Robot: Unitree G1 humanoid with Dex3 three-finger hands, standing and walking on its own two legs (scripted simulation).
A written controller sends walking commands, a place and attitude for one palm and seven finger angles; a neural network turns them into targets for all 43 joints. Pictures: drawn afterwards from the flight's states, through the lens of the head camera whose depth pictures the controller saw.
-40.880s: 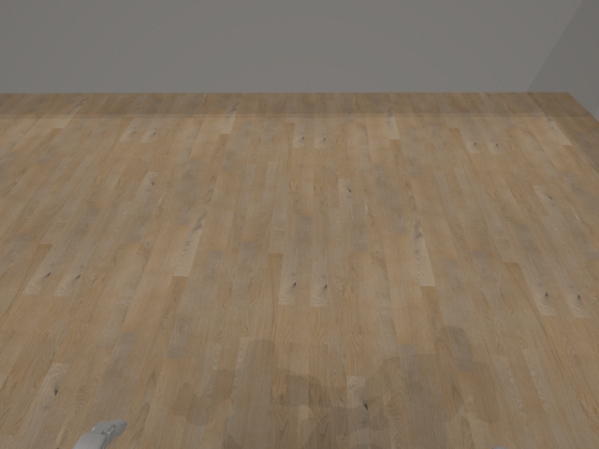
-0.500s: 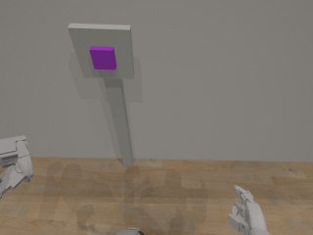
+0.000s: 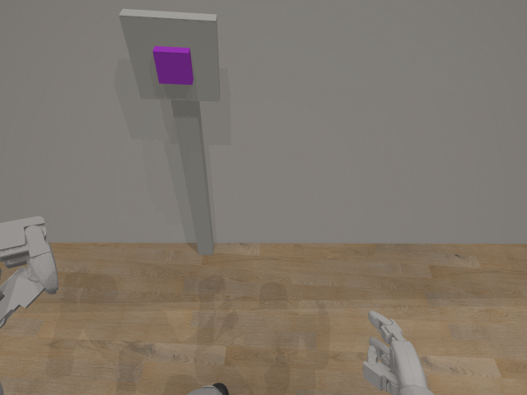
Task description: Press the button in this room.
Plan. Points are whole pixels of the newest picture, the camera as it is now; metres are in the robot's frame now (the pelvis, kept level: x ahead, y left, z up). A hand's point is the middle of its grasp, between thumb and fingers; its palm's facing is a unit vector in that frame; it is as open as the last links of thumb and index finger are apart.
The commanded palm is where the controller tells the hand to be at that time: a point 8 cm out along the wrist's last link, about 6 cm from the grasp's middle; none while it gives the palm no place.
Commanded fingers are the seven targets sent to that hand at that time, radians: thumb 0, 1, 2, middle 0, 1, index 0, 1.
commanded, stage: stop stepping back and stand still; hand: left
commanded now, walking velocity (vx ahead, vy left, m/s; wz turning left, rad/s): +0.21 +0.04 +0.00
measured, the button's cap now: (174, 65) +0.70 +0.24 +0.12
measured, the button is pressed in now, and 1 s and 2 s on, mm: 0 0 0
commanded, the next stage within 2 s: let the arm hang, fingers relaxed in 0.94 s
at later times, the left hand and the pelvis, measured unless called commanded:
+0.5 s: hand out of the picture +0.11 +0.23 +0.17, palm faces +0.37 -0.84 -0.38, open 3.1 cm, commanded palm +0.05 +0.28 +0.18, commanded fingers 0.00 0.90 0.90 -1.30 -1.50 -1.30 -1.50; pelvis -0.07 +0.00 +0.01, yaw +0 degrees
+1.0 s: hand out of the picture +0.11 +0.25 +0.17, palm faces +0.38 -0.83 -0.40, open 3.1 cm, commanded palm +0.05 +0.29 +0.18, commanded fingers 0.00 0.90 0.90 -1.30 -1.50 -1.30 -1.50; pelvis -0.07 +0.01 +0.01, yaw +0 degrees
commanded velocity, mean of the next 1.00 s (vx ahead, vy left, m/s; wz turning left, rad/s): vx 0.07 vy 0.02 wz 0.00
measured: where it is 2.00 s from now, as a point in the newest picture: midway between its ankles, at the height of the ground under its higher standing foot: outside the picture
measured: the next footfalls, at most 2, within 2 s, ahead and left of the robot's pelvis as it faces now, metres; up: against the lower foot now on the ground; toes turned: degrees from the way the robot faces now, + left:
right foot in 0.04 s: -0.04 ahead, -0.12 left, +0.00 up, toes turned -1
left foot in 0.26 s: +0.00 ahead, +0.10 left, +0.00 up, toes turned +1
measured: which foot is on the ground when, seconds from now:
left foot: down 0.00-0.08, up 0.10-0.24, down 0.26-1.00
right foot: up 0.00-0.02, down 0.04-1.00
